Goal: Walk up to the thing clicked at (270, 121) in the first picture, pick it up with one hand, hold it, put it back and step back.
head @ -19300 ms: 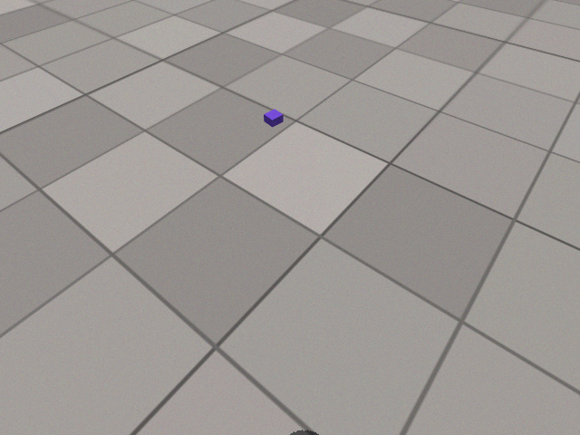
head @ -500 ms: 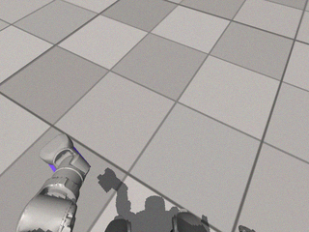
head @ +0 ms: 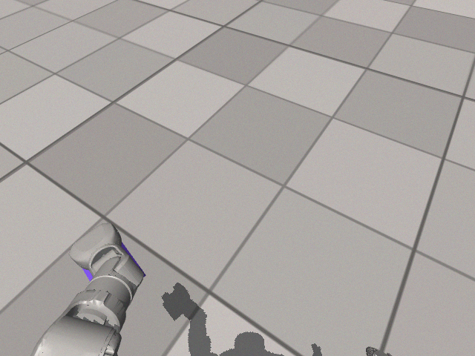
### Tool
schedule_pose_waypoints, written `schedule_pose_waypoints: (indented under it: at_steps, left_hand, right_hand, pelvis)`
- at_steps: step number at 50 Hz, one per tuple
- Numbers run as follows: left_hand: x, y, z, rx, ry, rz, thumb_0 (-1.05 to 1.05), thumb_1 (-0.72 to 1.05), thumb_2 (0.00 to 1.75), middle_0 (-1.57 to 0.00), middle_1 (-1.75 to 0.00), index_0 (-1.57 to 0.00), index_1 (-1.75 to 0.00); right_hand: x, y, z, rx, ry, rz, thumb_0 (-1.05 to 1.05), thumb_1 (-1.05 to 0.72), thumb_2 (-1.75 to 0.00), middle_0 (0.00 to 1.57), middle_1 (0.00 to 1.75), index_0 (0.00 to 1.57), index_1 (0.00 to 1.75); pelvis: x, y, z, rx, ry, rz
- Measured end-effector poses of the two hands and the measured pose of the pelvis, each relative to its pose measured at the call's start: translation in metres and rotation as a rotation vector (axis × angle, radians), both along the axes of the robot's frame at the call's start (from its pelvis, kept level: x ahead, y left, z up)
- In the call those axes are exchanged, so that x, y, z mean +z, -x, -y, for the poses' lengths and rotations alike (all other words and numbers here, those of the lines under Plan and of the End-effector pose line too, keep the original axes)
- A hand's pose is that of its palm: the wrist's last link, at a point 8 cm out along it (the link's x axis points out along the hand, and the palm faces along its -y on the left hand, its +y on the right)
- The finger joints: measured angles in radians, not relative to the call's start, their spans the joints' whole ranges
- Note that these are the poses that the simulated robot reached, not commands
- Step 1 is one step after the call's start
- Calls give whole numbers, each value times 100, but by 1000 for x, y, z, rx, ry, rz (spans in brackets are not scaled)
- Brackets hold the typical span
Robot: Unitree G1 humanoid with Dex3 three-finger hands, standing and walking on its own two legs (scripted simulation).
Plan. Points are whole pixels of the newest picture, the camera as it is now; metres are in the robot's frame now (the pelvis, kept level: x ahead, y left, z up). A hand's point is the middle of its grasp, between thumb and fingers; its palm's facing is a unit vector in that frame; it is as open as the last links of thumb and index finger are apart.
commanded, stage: hold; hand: left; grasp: from above
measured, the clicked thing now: (114, 270) +0.32 +0.25 -0.11
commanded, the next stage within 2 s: crouch in 1.78 s
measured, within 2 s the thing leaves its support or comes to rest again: neither
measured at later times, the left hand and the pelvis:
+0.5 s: hand (108, 252) +0.33 +0.24 -0.04, palm faces -0.29 -0.31 -0.91, open 10.5 cm; pelvis +0.01 +0.00 +0.02, yaw +0 degrees
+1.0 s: hand (103, 250) +0.32 +0.24 -0.02, palm faces -0.27 -0.32 -0.91, open 10.5 cm; pelvis +0.01 +0.00 +0.02, yaw -1 degrees
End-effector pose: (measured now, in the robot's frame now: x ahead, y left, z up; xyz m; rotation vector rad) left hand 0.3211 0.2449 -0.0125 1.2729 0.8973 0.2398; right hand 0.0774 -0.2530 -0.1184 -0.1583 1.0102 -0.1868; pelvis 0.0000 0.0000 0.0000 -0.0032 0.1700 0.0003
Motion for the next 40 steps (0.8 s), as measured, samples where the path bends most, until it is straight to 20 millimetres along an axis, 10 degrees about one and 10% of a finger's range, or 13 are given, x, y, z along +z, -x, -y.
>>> schedule_pose_waypoints:
  at_steps: [40]
  left_hand:
    - [47,-5,-1,-4,-7,31,-2,-2,44,-62,-47,-68,-49]
  right_hand:
    - [24,-44,-17,90,-71,93,1,-91,-90,20,30,20,30]
  pelvis:
    - [20,-12,-5,-10,-4,91]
